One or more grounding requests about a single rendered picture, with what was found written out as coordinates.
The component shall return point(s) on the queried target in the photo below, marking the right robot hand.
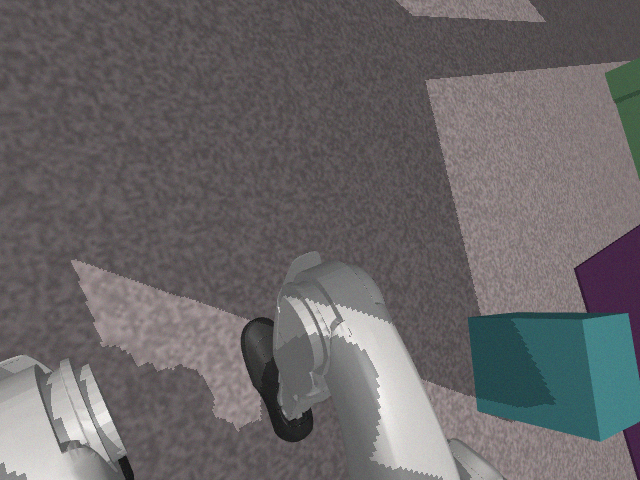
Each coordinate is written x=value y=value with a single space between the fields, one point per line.
x=470 y=464

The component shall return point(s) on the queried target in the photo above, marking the armchair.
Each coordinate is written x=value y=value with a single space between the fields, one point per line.
x=624 y=85

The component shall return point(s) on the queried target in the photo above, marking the right robot foot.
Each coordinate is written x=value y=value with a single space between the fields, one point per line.
x=257 y=350

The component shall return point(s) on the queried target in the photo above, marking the left robot foot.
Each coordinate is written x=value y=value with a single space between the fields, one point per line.
x=126 y=468

